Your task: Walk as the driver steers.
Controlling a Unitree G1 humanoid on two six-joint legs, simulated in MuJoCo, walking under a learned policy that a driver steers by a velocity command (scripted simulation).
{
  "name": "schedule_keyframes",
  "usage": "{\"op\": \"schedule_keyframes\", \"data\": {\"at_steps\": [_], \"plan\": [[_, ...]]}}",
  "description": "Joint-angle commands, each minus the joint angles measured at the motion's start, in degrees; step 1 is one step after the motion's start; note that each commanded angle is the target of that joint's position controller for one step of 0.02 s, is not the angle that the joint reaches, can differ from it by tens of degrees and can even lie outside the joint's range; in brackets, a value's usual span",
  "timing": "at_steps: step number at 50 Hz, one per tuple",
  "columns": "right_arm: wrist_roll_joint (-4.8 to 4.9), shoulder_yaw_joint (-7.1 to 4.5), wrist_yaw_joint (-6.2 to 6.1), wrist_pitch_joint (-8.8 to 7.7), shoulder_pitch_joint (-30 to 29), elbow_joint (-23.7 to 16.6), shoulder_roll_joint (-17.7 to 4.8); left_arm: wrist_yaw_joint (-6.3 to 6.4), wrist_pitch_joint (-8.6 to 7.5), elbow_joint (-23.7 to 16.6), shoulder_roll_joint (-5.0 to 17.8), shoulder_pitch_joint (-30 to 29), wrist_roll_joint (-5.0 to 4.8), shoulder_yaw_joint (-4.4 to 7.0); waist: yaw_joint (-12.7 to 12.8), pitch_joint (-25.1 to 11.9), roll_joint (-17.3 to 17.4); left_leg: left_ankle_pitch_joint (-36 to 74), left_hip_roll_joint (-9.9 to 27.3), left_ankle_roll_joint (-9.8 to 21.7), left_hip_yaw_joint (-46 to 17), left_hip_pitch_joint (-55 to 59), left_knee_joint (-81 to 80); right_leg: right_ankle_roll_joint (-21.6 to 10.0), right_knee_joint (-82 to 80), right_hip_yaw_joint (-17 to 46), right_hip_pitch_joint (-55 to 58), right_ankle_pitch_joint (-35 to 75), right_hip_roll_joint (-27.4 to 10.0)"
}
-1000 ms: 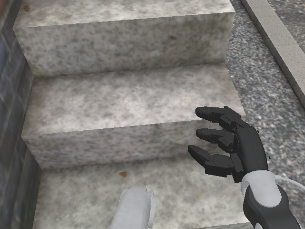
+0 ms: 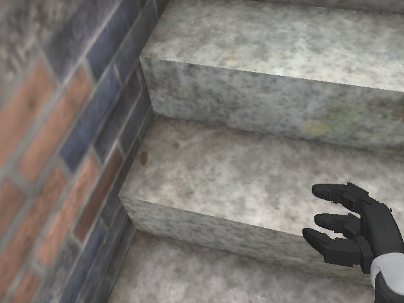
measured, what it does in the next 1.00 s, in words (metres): climbs, turning left: left foot 0.19 m higher, then right foot 0.20 m higher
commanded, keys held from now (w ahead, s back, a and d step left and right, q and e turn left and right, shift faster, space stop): w+q+shift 0.26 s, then w+shift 0.44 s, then shift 0.30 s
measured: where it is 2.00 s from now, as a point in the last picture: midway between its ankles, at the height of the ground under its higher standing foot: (270, 204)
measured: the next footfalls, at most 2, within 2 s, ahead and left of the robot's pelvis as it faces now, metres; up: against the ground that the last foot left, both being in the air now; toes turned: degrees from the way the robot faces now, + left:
left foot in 0.04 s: +0.07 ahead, +0.05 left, +0.19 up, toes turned +4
right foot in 0.66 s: +0.31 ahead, -0.14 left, +0.39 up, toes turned +6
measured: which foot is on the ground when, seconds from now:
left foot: up 0.00-0.02, down 0.04-0.66, up 0.68-1.00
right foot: up 0.00-0.64, down 0.66-1.00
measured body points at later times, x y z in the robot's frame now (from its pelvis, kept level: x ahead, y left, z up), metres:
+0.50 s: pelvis +0.14 -0.02 +0.12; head +0.16 +0.05 +0.57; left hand +0.40 +0.16 +0.07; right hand +0.08 -0.29 +0.03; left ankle +0.02 +0.05 -0.63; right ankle +0.25 -0.13 -0.23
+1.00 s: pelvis +0.36 -0.01 +0.31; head +0.41 +0.03 +0.75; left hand +0.27 +0.27 +0.17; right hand +0.68 -0.14 +0.28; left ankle +0.40 +0.13 -0.13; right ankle +0.27 -0.14 -0.43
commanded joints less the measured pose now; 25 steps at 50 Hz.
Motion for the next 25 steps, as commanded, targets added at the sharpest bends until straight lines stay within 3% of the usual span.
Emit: {"op": "schedule_keyframes", "data": {"at_steps": [1, 2, 3, 4, 5, 6, 7, 8, 10, 11, 12, 14, 15, 16, 17, 18, 19, 20, 21, 22, 25], "plan": [[-1.96, -6.78, -1.34, 0.13, 14.70, 4.14, -9.81, -0.09, -0.30, -7.25, 4.86, 4.74, 2.52, 1.89, -8.55, -31.31, 0.46, 12.35, 10.90, 2.83, -23.06, 59.91, -28.98, 0.15, 59.41, 5.82, -34.71, -9.76, 12.04], [-3.28, -6.13, -1.47, -0.76, 15.81, 9.35, -10.08, 1.75, -0.18, -10.99, -6.74, -2.09, 3.01, -1.99, -4.57, -18.51, 1.58, 24.89, 10.22, 0.69, -13.15, 48.77, -33.50, -0.86, 64.30, 4.64, -39.81, -10.84, 10.00], [-6.08, -5.06, -2.24, -1.41, 12.97, 9.82, -8.06, 1.09, 1.69, -16.26, -11.31, 1.82, 1.80, -4.23, 2.43, -8.27, -4.98, 53.19, 15.25, -7.82, -18.22, 46.60, -32.14, -0.35, 71.46, 5.37, -54.45, -15.11, 9.44], [-5.63, -6.24, -3.81, -0.25, 16.45, 9.47, -8.01, -0.16, 4.15, -18.08, -8.20, 0.26, 3.48, -4.29, -0.43, -11.69, -11.58, 38.70, 15.54, -7.13, -23.23, 39.41, -37.53, 0.21, 70.91, 4.52, -51.04, -7.33, 7.04], [-4.86, -6.14, -4.68, -0.09, 16.26, 8.92, -7.72, -0.72, 6.36, -18.36, -7.28, -0.74, 4.16, -4.57, -0.75, -7.14, -12.42, 22.84, 14.23, -5.79, -24.14, 31.84, -43.58, 0.79, 66.25, 3.19, -49.24, -7.17, 6.37], [-4.55, -5.88, -5.01, -0.26, 14.75, 8.49, -7.91, -1.00, 7.66, -19.36, -8.44, -3.06, 4.53, -5.02, -0.76, -3.85, -9.37, 11.68, 14.32, -4.87, -24.84, 25.77, -48.64, 0.73, 62.16, 2.16, -48.23, -9.98, 7.04], [-3.79, -5.63, -5.26, -0.53, 14.58, 8.81, -7.96, -1.40, 8.38, -19.65, -9.25, -4.26, 4.13, -5.17, -0.75, -1.80, -5.82, 4.99, 14.50, -2.50, -27.15, 20.44, -50.11, 0.27, 69.90, 1.43, -49.11, -10.13, 8.64], [-3.23, -5.57, -5.59, -0.91, 15.87, 9.06, -7.35, -1.75, 8.72, -20.21, -7.84, -5.33, 4.18, -4.33, -1.53, -1.36, -3.78, 0.25, 16.56, -2.45, -31.32, 20.43, -52.68, 0.02, 75.16, 1.76, -52.86, -8.56, 8.55], [-2.28, -6.22, -5.51, -1.86, 20.46, 10.55, -10.27, -0.58, 10.58, -23.66, -8.94, -12.16, 4.53, -4.46, -3.47, 2.99, -0.76, -3.09, 17.64, -4.54, -34.89, 23.66, -55.61, -0.26, 83.83, 2.03, -66.38, -11.48, 8.26], [-1.84, -5.84, -5.16, -2.10, 21.25, 10.61, -9.18, -0.51, 11.31, -25.15, -9.60, -13.64, 5.70, -4.71, -2.74, 2.69, 0.41, -2.75, 16.86, -6.43, -34.49, 24.74, -53.95, -0.77, 82.66, 4.29, -67.75, -9.16, 7.16], [-2.01, -5.41, -4.58, -2.31, 22.81, 10.90, -7.97, 0.24, 12.70, -25.41, -9.87, -15.90, 6.48, -5.50, -3.52, 2.99, 0.84, -1.11, 14.97, -6.92, -31.46, 24.19, -53.82, -1.23, 78.61, 2.59, -67.43, -8.73, 7.22], [-2.19, -5.37, -5.08, -2.61, 27.02, 12.23, -6.68, 0.82, 14.09, -27.20, -10.51, -21.65, 6.07, -6.16, -6.09, 4.01, 5.33, 4.27, 14.12, -5.94, -31.24, 25.81, -56.45, -2.52, 76.46, 0.32, -68.62, -7.96, 7.99], [-1.24, -4.63, -5.81, -3.40, 33.67, 15.07, -3.52, 0.98, 14.66, -27.62, -10.16, -27.09, 4.50, -6.15, -10.01, 5.93, 9.56, 5.91, 18.18, -4.64, -35.57, 30.98, -62.38, -3.11, 77.94, -0.70, -73.14, -9.86, 7.84], [-0.65, -5.08, -6.32, -3.09, 37.84, 15.85, -4.44, 1.03, 14.22, -29.25, -9.96, -30.33, 3.68, -6.34, -11.77, 8.64, 8.94, 5.05, 19.81, -3.27, -37.06, 33.78, -67.29, -3.26, 68.02, -1.63, -73.32, -11.31, 6.83], [-1.06, -5.41, -6.97, -2.84, 41.26, 17.05, -4.88, 0.73, 14.44, -29.64, -11.04, -32.25, 3.47, -6.53, -13.22, 9.02, 9.88, 6.29, 20.36, -2.16, -38.54, 38.53, -68.48, -3.84, 66.25, -1.62, -75.28, -12.91, 6.49], [-1.50, -5.40, -7.81, -2.51, 43.59, 18.32, -4.83, 0.18, 14.76, -29.72, -12.86, -33.76, 3.55, -6.96, -13.74, 7.03, 10.52, 9.90, 20.71, -1.42, -37.87, 43.93, -69.41, -4.79, 68.42, -2.55, -75.98, -14.21, 7.18], [-1.86, -5.43, -8.66, -2.65, 46.89, 19.90, -4.83, -0.44, 15.13, -28.55, -14.05, -31.75, 4.37, -6.54, -13.01, 4.17, 12.70, 15.86, 21.86, -1.07, -37.47, 53.39, -66.72, -6.22, 75.32, -0.25, -79.84, -15.20, 5.84], [-0.51, -5.55, -8.89, -2.98, 48.72, 20.38, -4.62, -1.53, 15.15, -26.70, -13.74, -30.30, 4.86, -6.17, -13.63, 3.22, 9.07, 23.04, 21.00, -3.24, -32.49, 58.38, -64.92, -7.13, 77.18, -2.74, -81.34, -15.45, 5.90], [-0.20, -5.22, -8.66, -3.50, 50.53, 21.58, -3.38, -1.72, 15.59, -25.09, -14.44, -31.66, 5.61, -6.04, -15.17, 1.58, 8.61, 36.17, 20.98, -3.07, -33.28, 61.95, -64.23, -7.33, 85.22, -4.77, -82.81, -17.95, 7.18], [-0.42, -5.01, -8.69, -3.81, 52.19, 22.48, -3.04, -2.03, 15.67, -25.89, -14.94, -33.11, 6.10, -5.91, -14.77, 1.35, 7.47, 46.37, 21.64, -3.01, -31.87, 64.80, -62.53, -7.52, 88.02, -4.65, -84.51, -20.14, 6.77], [-1.23, -4.96, -9.04, -3.65, 51.97, 23.68, -2.18, -3.28, 15.16, -29.94, -15.39, -41.26, 4.26, -6.55, -14.57, 0.09, 6.05, 56.78, 22.64, -0.86, -28.96, 62.87, -68.14, -8.54, 74.79, -6.20, -73.64, -25.73, 6.15]]}}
